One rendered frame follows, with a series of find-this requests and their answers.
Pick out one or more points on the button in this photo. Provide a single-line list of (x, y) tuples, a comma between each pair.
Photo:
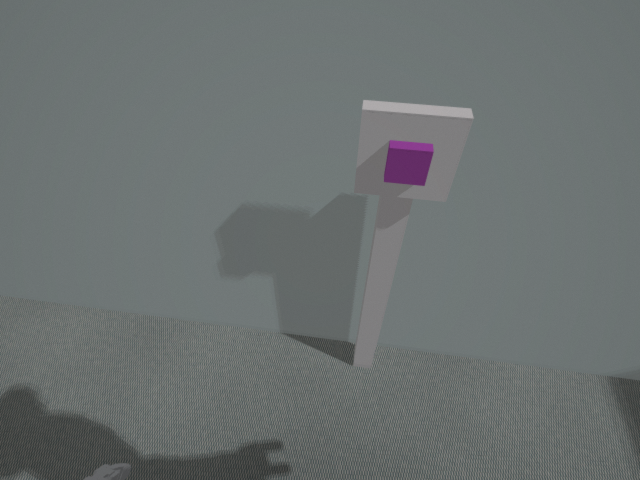
[(408, 162)]

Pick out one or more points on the panel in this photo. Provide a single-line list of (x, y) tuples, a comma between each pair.
[(447, 128)]

